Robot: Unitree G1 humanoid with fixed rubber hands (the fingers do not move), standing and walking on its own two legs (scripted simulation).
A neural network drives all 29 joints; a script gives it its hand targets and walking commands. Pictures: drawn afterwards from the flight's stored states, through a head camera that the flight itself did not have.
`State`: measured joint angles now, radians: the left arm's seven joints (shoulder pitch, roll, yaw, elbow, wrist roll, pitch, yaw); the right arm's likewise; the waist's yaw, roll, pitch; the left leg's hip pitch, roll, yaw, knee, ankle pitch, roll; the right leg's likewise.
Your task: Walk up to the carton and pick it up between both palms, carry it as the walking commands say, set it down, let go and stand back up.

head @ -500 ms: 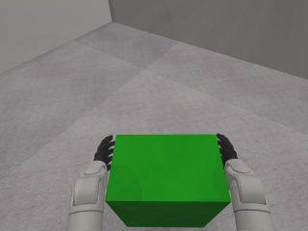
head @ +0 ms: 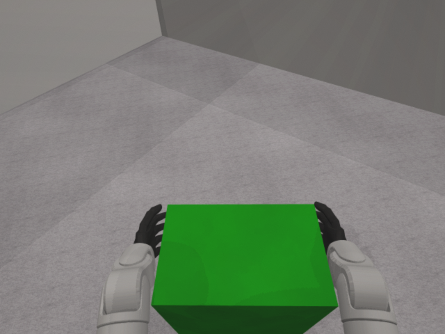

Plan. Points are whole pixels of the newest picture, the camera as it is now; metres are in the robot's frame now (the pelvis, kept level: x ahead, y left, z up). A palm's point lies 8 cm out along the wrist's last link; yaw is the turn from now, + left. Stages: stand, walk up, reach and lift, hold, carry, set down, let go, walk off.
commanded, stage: hold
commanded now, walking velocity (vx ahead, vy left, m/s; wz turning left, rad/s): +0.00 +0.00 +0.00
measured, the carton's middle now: (239, 280) +0.22 +0.00 -0.04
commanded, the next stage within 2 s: carry in 0.20 s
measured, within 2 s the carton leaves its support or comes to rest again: neither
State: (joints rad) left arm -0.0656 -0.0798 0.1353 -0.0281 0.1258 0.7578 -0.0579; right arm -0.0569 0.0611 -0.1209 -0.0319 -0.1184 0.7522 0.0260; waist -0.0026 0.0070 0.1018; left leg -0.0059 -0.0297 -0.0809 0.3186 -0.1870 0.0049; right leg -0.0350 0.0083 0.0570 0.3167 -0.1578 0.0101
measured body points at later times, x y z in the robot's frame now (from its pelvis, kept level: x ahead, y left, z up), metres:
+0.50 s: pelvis -0.03 +0.01 -0.02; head -0.04 +0.03 +0.43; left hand +0.27 +0.16 +0.05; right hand +0.24 -0.17 +0.06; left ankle +0.00 +0.12 -0.75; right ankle -0.01 -0.11 -0.71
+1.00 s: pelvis -0.16 +0.03 -0.03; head -0.16 +0.03 +0.42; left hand +0.13 +0.09 +0.06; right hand +0.01 -0.21 +0.07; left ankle -0.13 +0.15 -0.70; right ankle -0.09 -0.11 -0.75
